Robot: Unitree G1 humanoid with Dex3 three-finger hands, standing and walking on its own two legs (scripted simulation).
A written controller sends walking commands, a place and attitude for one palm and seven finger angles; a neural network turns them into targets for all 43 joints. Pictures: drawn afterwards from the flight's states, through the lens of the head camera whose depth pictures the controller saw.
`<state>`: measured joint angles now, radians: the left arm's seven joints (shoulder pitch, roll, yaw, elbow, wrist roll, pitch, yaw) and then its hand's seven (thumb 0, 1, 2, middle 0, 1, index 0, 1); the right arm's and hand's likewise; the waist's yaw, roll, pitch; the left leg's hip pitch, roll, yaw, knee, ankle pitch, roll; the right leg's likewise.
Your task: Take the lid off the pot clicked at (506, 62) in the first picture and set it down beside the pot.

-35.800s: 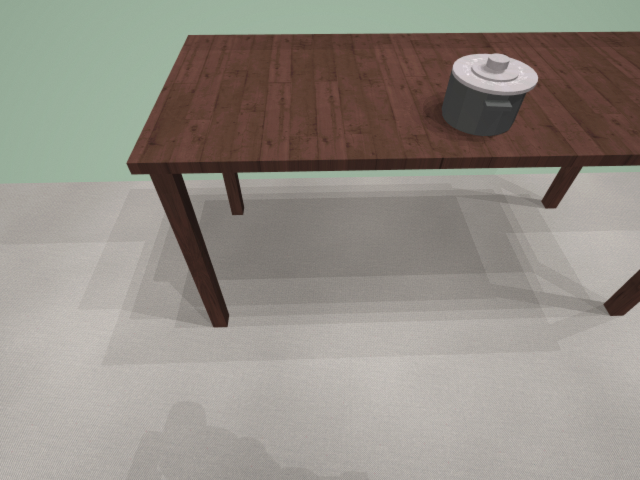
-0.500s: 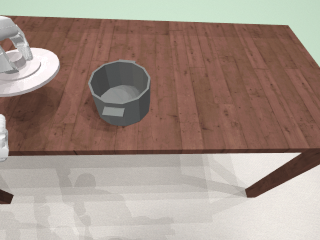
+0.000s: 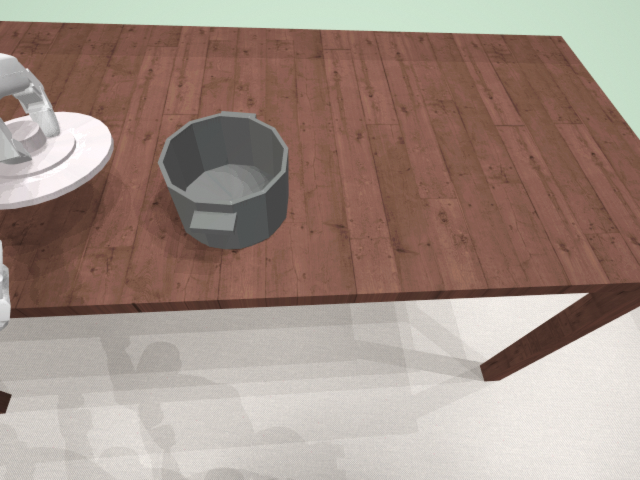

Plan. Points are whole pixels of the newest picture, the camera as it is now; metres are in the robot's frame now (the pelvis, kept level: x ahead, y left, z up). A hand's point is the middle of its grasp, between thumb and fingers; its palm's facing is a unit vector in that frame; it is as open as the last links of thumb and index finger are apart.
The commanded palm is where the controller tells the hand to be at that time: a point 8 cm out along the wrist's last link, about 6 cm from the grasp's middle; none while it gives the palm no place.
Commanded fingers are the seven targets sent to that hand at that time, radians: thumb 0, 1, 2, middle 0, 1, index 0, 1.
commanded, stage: lower the lid onto the table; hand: left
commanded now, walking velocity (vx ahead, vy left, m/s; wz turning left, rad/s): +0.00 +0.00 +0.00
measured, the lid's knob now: (21, 137) +0.51 +0.30 +0.13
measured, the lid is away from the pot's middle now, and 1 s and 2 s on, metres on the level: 0.22 0.23 0.25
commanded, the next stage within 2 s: open the fingers wide in 1.52 s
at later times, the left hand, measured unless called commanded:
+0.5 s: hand (21, 162) +0.48 +0.30 +0.12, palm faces -0.49 -0.14 -0.86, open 7.7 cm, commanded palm +0.53 +0.30 +0.19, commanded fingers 0.00 0.58 1.04 -0.72 -1.18 -0.82 -1.13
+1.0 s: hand (30, 183) +0.47 +0.30 +0.10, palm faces -0.52 -0.14 -0.84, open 7.7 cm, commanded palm +0.53 +0.31 +0.15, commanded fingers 0.00 0.58 1.04 -0.72 -1.18 -0.82 -1.13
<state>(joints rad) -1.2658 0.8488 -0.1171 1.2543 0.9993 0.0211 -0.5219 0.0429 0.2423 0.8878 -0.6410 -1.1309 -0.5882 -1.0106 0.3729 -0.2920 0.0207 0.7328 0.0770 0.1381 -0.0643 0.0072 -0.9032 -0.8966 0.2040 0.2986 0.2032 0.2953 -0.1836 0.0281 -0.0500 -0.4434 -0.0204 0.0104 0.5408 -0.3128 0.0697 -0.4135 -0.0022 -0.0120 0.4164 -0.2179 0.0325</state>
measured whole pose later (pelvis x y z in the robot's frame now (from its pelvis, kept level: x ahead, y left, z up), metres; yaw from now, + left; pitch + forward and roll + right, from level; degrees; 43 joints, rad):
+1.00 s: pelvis -0.01 +0.01 -0.01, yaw -1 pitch +15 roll -4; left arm -1.18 0.84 -0.11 1.26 0.99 -0.06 -0.49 0.04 0.25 0.89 -0.64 -1.13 -0.59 -1.01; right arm 0.39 -0.29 0.02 0.73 0.09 0.16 -0.08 0.01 -0.90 -0.90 0.20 0.30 0.20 0.30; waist -0.18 0.03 -0.08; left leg -0.58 -0.01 0.01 0.68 -0.36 0.08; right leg -0.54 0.01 -0.01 0.54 -0.26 0.04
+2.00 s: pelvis -0.02 +0.03 -0.02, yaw +0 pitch +16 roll -5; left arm -1.01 0.77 -0.08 1.13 0.99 -0.14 -0.39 0.05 0.34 0.73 -0.59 -1.14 -0.53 -1.04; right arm 0.36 -0.27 0.01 0.68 0.07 0.21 -0.08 0.01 -0.90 -0.90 0.21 0.30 0.20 0.30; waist -0.14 0.03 -0.10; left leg -0.63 -0.03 0.01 0.73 -0.38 0.11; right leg -0.58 -0.01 -0.01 0.57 -0.26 0.01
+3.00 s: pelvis -0.02 +0.01 -0.02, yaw +0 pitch +15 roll -4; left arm -1.01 0.81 -0.04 1.11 0.99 -0.16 -0.39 0.00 0.06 0.52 -0.32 -0.94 -0.32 -0.94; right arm 0.37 -0.28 0.02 0.67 0.08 0.22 -0.09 0.01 -0.90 -0.90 0.20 0.30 0.20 0.30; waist -0.15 0.03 -0.09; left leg -0.62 -0.02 0.01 0.73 -0.37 0.08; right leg -0.59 0.01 0.00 0.58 -0.27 0.03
